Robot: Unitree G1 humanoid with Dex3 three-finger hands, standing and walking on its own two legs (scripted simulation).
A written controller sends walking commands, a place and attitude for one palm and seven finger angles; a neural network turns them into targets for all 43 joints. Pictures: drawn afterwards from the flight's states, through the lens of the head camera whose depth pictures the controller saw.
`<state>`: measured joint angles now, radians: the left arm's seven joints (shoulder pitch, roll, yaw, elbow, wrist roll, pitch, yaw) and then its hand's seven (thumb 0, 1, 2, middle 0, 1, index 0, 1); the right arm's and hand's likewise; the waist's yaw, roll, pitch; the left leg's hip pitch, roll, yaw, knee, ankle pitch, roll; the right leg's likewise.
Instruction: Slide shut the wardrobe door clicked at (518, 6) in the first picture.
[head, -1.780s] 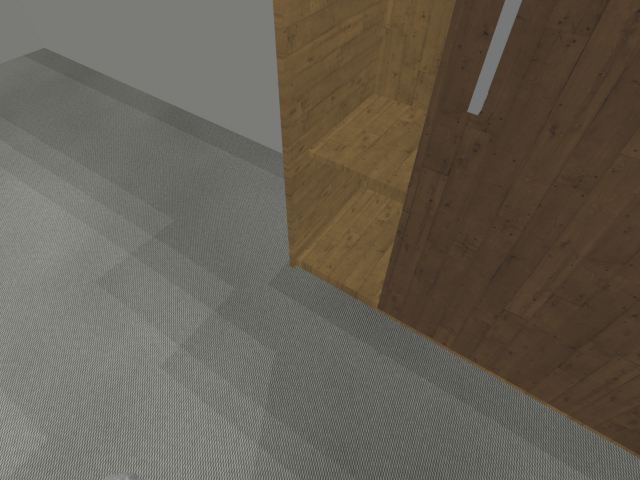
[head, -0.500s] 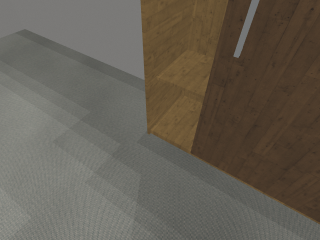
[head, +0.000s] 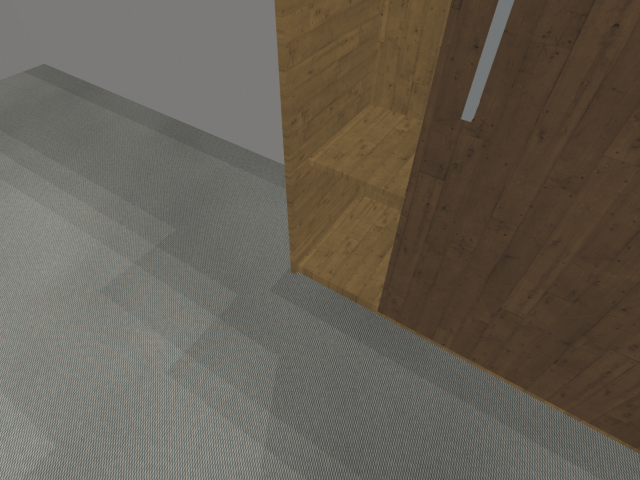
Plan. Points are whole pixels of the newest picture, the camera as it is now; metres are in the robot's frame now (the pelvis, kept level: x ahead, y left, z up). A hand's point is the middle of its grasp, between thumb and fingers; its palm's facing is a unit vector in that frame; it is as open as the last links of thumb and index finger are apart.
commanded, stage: turn to face it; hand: right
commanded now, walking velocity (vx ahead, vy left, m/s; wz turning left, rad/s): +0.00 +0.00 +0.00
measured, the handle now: (496, 35) +0.74 -0.25 +0.24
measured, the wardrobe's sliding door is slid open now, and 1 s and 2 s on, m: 0.37 0.37 0.37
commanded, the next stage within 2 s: take the last steps up to it in 1.02 s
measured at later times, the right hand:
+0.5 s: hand out of the picture +0.00 -0.24 -0.20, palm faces +0.20 +0.95 -0.23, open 7.4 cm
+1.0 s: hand out of the picture -0.04 -0.26 -0.17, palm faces +0.40 +0.89 -0.22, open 7.4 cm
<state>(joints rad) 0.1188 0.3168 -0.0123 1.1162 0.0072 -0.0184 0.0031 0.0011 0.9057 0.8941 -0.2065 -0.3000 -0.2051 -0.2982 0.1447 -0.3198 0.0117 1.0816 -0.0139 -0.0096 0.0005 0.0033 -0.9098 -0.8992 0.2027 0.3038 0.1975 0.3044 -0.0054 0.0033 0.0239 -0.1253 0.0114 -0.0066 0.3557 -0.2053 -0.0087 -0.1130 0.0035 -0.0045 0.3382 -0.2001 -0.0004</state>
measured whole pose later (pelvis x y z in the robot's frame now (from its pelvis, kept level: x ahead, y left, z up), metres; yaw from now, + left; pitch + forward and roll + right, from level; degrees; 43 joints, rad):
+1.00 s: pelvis -0.04 -0.04 +0.00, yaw -24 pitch +0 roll +1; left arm 0.26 0.18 0.04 0.99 0.02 0.01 0.02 0.00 0.90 0.89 -0.21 -0.30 -0.21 -0.30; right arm 0.17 -0.22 -0.06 0.97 -0.02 0.06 -0.02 0.00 -0.91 -0.90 0.20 0.30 0.19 0.30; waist 0.03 0.02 0.03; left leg -0.39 0.05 -0.01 0.88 -0.40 -0.08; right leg -0.23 0.10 0.06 0.39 -0.15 -0.09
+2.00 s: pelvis +0.12 -0.07 -0.01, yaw -23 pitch +0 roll +1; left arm 0.44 0.10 0.03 1.14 0.03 -0.07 0.04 0.00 0.92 0.89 -0.20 -0.30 -0.20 -0.30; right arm 0.19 -0.24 -0.08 1.04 -0.04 0.03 0.04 0.00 -0.92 -0.90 0.19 0.30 0.19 0.30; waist 0.03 0.05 0.03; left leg -0.61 0.13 0.06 0.94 -0.15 -0.04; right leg 0.02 -0.10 -0.21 0.34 -0.34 0.04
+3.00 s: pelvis +0.31 +0.00 -0.03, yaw -24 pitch -1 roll +1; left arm 0.19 0.25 0.08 0.93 0.02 0.06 0.00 0.00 0.91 0.89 -0.20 -0.30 -0.20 -0.30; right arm 0.31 -0.18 -0.02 0.93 -0.03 0.01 -0.04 0.00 -0.91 -0.90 0.20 0.30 0.19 0.30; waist 0.00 -0.07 0.04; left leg -0.27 0.01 0.02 0.66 -0.38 -0.01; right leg -0.46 0.00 0.01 0.93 -0.37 0.00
